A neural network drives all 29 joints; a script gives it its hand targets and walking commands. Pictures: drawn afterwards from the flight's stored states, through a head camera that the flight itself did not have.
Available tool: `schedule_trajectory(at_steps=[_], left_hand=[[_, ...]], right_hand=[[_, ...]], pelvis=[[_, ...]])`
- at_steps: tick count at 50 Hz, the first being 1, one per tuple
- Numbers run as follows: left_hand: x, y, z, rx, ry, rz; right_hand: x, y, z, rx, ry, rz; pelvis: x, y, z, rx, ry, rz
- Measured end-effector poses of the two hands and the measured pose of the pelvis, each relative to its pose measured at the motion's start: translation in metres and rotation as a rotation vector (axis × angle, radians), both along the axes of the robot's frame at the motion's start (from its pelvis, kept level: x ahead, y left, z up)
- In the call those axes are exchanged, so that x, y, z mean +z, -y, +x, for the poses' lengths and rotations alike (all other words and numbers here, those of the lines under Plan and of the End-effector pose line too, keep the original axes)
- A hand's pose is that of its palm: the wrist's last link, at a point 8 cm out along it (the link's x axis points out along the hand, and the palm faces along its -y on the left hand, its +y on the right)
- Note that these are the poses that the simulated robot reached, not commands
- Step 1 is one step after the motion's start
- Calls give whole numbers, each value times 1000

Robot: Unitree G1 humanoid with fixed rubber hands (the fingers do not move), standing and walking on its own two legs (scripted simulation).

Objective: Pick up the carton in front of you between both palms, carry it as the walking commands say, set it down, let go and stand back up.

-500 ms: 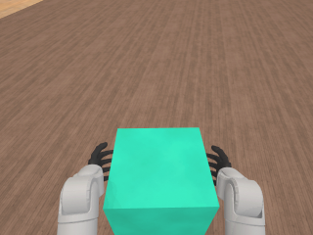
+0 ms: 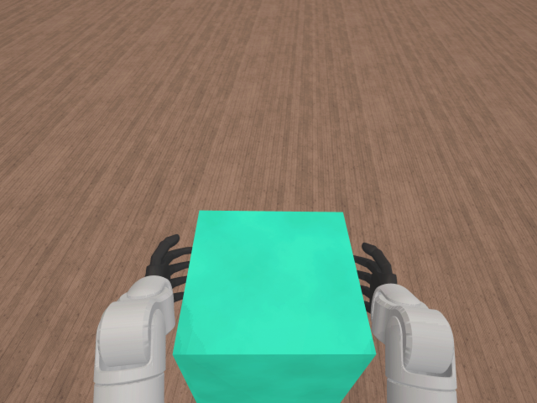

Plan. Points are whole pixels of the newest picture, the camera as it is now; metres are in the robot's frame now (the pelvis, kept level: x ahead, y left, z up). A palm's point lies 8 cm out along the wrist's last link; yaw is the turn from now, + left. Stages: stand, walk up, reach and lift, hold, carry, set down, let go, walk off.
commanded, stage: carry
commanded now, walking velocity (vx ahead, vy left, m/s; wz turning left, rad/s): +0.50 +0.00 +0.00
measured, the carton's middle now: (269, 315) +0.26 -0.01 +0.00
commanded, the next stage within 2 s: none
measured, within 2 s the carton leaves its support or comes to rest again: neither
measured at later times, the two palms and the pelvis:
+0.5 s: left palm (198, 147) +0.56 +0.13 +0.08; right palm (346, 151) +0.58 -0.17 +0.06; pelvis +0.30 -0.04 +0.00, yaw +3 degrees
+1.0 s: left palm (200, 106) +0.71 +0.14 +0.08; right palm (332, 114) +0.70 -0.16 +0.07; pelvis +0.44 -0.01 -0.01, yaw +0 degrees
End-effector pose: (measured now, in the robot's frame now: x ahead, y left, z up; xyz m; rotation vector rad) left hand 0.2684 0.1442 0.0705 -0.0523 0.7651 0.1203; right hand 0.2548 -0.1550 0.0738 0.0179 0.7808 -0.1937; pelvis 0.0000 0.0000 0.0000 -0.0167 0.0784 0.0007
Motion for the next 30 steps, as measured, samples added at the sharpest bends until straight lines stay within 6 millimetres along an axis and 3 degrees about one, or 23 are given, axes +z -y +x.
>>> schedule_trajectory(at_steps=[8, 13, 15, 19, 23, 30], left_hand=[[19, 6, 105, 28, 95, 13], [11, 20, 182, 58, 120, 40], [3, 24, 207, 68, 80, 53], [-5, 24, 241, 98, -14, 55], [1, 21, 276, 108, -17, 62], [17, 11, 348, 67, 89, 41]], right_hand=[[17, 6, 115, 27, 95, 14], [0, 20, 201, 56, 121, 42], [-10, 24, 230, 64, 81, 56], [-20, 23, 272, 88, -13, 63], [-15, 20, 310, 104, -16, 65], [6, 11, 369, 63, 91, 44]], pelvis=[[-2, 13, 109, 11, 3, 3], [-25, 33, 191, 38, 26, 6], [-25, 39, 215, 49, 24, 0], [-9, 45, 251, 66, 16, 27], [2, 45, 286, 59, 9, 44], [-4, 26, 353, 43, 28, 14]])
